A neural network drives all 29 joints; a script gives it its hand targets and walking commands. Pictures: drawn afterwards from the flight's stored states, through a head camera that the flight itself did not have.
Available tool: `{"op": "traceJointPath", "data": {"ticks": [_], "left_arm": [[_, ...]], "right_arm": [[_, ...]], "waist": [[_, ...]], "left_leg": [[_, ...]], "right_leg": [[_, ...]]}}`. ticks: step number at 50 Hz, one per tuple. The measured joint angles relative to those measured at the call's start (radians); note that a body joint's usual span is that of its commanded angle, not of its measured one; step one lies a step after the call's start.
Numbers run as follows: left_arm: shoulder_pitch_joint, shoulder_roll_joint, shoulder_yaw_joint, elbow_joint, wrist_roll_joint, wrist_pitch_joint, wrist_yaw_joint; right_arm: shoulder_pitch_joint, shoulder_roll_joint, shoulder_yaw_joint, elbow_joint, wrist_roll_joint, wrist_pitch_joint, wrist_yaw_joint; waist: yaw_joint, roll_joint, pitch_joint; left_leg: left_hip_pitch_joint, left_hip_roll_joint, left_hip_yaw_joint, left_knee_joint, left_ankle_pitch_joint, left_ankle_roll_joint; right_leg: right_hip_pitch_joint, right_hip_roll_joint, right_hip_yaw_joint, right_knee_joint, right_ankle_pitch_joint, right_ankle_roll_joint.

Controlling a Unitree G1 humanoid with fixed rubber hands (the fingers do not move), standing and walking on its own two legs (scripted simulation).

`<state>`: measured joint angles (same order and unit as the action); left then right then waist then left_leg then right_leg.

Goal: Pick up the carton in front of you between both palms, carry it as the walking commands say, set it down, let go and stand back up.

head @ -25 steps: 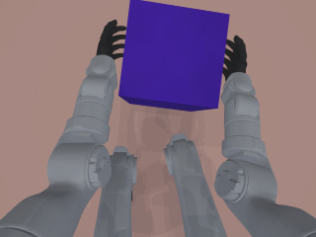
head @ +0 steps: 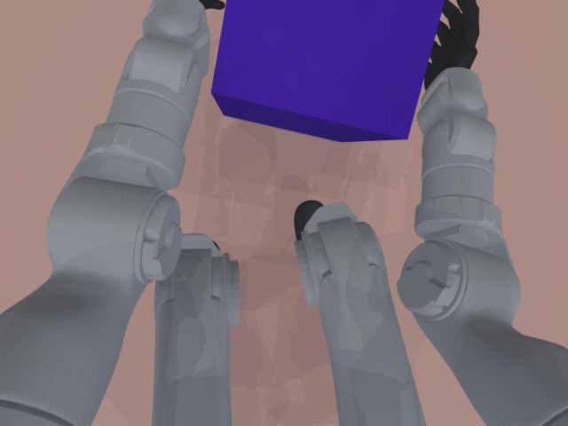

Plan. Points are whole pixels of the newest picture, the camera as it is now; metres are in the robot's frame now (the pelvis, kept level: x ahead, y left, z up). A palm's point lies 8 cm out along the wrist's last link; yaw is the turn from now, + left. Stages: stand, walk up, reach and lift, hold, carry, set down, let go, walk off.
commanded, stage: set down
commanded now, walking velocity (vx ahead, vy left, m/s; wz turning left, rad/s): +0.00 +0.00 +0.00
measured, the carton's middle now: (311, 49) +0.51 -0.13 -0.24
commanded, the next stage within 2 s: none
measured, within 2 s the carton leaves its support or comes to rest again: rests again in 1.14 s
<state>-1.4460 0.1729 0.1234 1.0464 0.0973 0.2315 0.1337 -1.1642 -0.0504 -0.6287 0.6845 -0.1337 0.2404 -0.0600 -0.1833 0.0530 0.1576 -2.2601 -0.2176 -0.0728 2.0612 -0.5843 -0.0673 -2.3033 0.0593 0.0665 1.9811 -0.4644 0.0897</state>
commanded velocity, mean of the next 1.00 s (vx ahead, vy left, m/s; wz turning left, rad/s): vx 0.00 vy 0.00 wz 0.00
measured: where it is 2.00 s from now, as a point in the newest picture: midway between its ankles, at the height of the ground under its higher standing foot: (262, 286)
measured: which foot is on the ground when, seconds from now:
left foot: down 0.00-1.00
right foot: down 0.00-1.00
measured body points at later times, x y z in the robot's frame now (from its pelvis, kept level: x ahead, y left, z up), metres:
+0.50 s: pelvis +0.00 +0.01 -0.01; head +0.36 -0.02 +0.25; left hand +0.57 +0.02 -0.19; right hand +0.46 -0.26 -0.19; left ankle +0.10 +0.11 -0.37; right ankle +0.13 -0.14 -0.37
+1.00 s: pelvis +0.00 +0.01 -0.03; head +0.36 -0.01 +0.24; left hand +0.57 +0.02 -0.21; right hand +0.46 -0.27 -0.20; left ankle +0.10 +0.11 -0.37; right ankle +0.13 -0.13 -0.37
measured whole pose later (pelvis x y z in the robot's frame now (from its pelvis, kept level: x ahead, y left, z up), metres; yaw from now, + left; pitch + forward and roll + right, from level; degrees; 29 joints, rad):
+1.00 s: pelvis +0.00 +0.01 -0.03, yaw -2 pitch +40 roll -4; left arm -1.52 0.25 0.08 1.23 0.07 0.14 0.06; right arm -1.25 -0.14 -0.60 0.95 -0.14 0.14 0.03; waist -0.19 0.06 0.26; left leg -2.27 -0.16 -0.03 2.18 -0.61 0.00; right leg -2.29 0.01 0.03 2.08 -0.49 0.08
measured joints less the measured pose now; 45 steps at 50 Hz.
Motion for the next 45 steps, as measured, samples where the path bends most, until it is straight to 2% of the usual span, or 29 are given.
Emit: {"op": "traceJointPath", "data": {"ticks": [6,17,28,36,45], "left_arm": [[0.006,0.015,-0.029,0.015,-0.024,-0.009,0.001],[-0.023,0.025,-0.009,0.095,-0.006,-0.030,-0.010],[-0.042,0.053,-0.049,0.141,-0.044,-0.056,-0.015],[-0.057,0.065,-0.069,0.163,-0.061,-0.078,-0.033],[-0.067,0.072,-0.042,0.183,-0.029,-0.087,-0.065]], "right_arm": [[0.001,-0.006,0.012,0.026,0.016,-0.012,0.003],[-0.011,-0.019,0.011,0.093,-0.015,-0.028,0.031],[-0.037,-0.034,0.025,0.149,-0.018,-0.052,0.041],[-0.058,-0.067,0.042,0.198,0.005,-0.071,0.052],[-0.073,-0.080,0.033,0.235,-0.003,-0.084,0.079]], "waist": [[0.000,0.003,-0.001],[-0.001,0.015,0.004],[-0.003,0.022,0.058],[-0.007,0.014,0.088],[-0.007,0.007,0.094]], "left_leg": [[-0.004,0.007,0.001,0.032,-0.024,0.005],[-0.013,0.016,0.015,0.055,-0.026,0.025],[-0.008,0.028,0.029,0.076,-0.025,0.042],[-0.004,0.041,0.036,0.095,-0.034,0.051],[-0.011,0.055,0.040,0.114,-0.033,0.058]], "right_leg": [[-0.003,-0.005,-0.009,0.027,-0.019,-0.004],[-0.005,-0.014,-0.010,0.044,-0.026,0.002],[0.008,-0.032,-0.014,0.062,-0.029,0.001],[0.011,-0.042,-0.021,0.080,-0.037,-0.005],[0.007,-0.047,-0.029,0.094,-0.032,-0.009]]}}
